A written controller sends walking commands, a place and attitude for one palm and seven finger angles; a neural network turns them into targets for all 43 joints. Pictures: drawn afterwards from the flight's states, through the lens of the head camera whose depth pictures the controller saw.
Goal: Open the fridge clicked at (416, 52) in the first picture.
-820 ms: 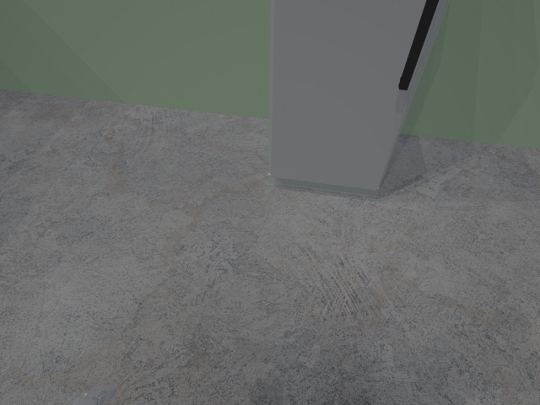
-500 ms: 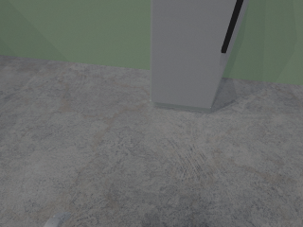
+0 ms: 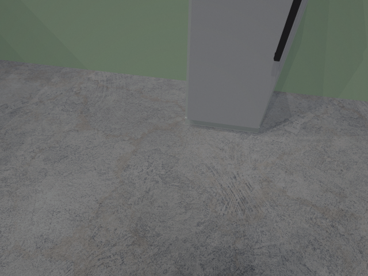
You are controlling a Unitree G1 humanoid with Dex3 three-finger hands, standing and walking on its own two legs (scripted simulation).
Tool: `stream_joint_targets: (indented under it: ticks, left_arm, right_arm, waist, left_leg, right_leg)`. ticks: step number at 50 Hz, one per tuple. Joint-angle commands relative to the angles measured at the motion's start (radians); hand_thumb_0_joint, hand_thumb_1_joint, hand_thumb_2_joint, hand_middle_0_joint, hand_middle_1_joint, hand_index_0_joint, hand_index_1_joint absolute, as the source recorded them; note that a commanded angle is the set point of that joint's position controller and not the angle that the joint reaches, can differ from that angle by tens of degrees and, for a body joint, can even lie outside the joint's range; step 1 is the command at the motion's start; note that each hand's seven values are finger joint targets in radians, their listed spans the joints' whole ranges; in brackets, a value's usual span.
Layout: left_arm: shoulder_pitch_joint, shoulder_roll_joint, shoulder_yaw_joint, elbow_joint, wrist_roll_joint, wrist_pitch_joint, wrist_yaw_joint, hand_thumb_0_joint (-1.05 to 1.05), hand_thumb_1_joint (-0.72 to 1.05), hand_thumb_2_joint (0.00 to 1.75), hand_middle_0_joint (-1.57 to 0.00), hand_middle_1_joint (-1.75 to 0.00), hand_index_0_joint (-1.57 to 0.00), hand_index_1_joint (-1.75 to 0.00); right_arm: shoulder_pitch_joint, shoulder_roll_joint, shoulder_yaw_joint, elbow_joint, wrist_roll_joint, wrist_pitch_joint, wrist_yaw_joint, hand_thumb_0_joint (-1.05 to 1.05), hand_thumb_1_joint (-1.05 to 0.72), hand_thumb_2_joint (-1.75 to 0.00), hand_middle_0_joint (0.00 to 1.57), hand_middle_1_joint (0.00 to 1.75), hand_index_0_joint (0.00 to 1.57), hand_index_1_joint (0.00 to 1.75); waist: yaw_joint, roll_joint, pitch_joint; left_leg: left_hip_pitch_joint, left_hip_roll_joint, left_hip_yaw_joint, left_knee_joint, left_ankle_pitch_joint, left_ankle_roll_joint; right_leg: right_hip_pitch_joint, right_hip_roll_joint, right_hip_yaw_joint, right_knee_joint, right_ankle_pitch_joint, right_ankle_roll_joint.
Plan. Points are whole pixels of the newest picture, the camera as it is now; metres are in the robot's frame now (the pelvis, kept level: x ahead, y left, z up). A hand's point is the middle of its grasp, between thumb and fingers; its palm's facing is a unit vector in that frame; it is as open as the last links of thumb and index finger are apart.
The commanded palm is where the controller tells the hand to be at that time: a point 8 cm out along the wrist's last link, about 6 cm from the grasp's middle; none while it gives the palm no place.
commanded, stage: stand and wait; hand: right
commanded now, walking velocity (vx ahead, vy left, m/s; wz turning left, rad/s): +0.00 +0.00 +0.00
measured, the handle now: (290, 16) +1.20 -0.43 +0.10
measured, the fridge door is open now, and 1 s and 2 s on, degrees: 0 0 0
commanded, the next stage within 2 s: look at it before walking up in 0.04 s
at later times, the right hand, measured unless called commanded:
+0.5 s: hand out of the picture +0.09 -0.25 -0.16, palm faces -0.03 +0.95 -0.33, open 7.4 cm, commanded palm none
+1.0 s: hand out of the picture +0.05 -0.24 -0.18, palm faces +0.11 +0.97 -0.21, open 7.4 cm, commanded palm none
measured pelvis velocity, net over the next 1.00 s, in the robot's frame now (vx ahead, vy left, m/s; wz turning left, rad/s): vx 0.05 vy -0.03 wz -0.11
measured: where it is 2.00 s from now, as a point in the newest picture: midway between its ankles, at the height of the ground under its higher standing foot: (227, 237)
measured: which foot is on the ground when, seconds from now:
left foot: down 0.00-1.00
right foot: down 0.00-0.86, up 0.88-1.00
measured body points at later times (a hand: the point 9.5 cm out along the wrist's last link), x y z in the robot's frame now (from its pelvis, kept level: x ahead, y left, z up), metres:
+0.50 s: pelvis +0.01 +0.00 +0.00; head +0.02 +0.00 +0.45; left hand +0.09 +0.30 -0.13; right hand +0.09 -0.30 -0.13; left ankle +0.01 +0.12 -0.74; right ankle +0.00 -0.12 -0.74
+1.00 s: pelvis +0.05 -0.03 -0.01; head +0.05 -0.05 +0.44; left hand +0.10 +0.24 -0.14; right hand +0.05 -0.29 -0.16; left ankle +0.01 +0.12 -0.74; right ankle +0.03 -0.13 -0.72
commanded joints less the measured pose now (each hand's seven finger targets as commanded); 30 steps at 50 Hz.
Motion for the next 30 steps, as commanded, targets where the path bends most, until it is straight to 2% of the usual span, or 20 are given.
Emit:
stream_joint_targets:
  ticks: [1, 4, 8, 12, 18, 30]
  left_arm:
    - [-0.059, 0.200, 0.040, -0.065, -0.002, -0.029, 0.013, 0.00, 0.90, 0.90, -0.20, -0.30, -0.20, -0.30]
    - [-0.055, 0.200, 0.039, -0.062, -0.003, -0.029, 0.014, 0.00, 0.90, 0.90, -0.20, -0.30, -0.20, -0.30]
    - [-0.063, 0.200, 0.039, -0.061, -0.002, -0.030, 0.014, 0.00, 0.90, 0.90, -0.20, -0.30, -0.20, -0.30]
    - [-0.060, 0.199, 0.039, -0.060, -0.003, -0.029, 0.014, 0.00, 0.90, 0.90, -0.20, -0.30, -0.20, -0.30]
    - [-0.063, 0.203, 0.038, -0.061, -0.004, -0.035, 0.016, 0.00, 0.90, 0.90, -0.20, -0.30, -0.20, -0.30]
    - [-0.077, 0.204, 0.038, -0.060, -0.006, -0.033, 0.017, 0.00, 0.90, 0.90, -0.20, -0.30, -0.20, -0.30]
  right_arm:
    - [-0.051, -0.206, -0.037, -0.062, -0.001, -0.029, -0.018, 0.00, -0.90, -0.90, 0.20, 0.30, 0.20, 0.30]
    - [-0.053, -0.204, -0.039, -0.061, -0.001, -0.029, -0.019, 0.00, -0.90, -0.90, 0.20, 0.30, 0.20, 0.30]
    - [-0.054, -0.203, -0.037, -0.059, -0.002, -0.028, -0.017, 0.00, -0.90, -0.90, 0.20, 0.30, 0.20, 0.30]
    - [-0.054, -0.204, -0.037, -0.060, -0.002, -0.030, -0.017, 0.00, -0.90, -0.90, 0.20, 0.30, 0.20, 0.30]
    - [-0.054, -0.202, -0.038, -0.059, -0.001, -0.031, -0.018, 0.00, -0.90, -0.90, 0.20, 0.30, 0.20, 0.30]
    - [-0.053, -0.204, -0.037, -0.054, -0.002, -0.031, -0.020, 0.00, -0.90, -0.90, 0.20, 0.30, 0.20, 0.30]
  waist:
    - [-0.003, 0.014, -0.053]
    - [-0.004, 0.012, -0.063]
    - [-0.005, 0.004, -0.040]
    - [-0.003, 0.018, -0.048]
    - [-0.004, 0.002, -0.091]
    - [-0.004, 0.008, -0.080]
  left_leg:
    - [-0.015, 0.111, -0.112, -0.095, 0.024, 0.040]
    - [0.000, 0.106, -0.108, -0.090, 0.049, 0.039]
    - [-0.019, 0.106, -0.112, -0.097, 0.030, 0.038]
    - [-0.018, 0.108, -0.115, -0.101, 0.036, 0.038]
    - [0.022, 0.108, -0.099, -0.077, 0.131, 0.036]
    - [0.027, 0.111, -0.096, -0.079, 0.177, 0.034]
  right_leg:
    - [0.000, -0.109, 0.100, -0.080, 0.072, -0.033]
    - [0.000, -0.114, 0.103, -0.080, 0.086, -0.033]
    - [-0.002, -0.113, 0.103, -0.091, 0.069, -0.033]
    - [0.006, -0.112, 0.100, -0.086, 0.079, -0.032]
    - [0.027, -0.119, 0.100, -0.083, 0.152, -0.033]
    - [0.046, -0.123, 0.090, -0.087, 0.182, -0.032]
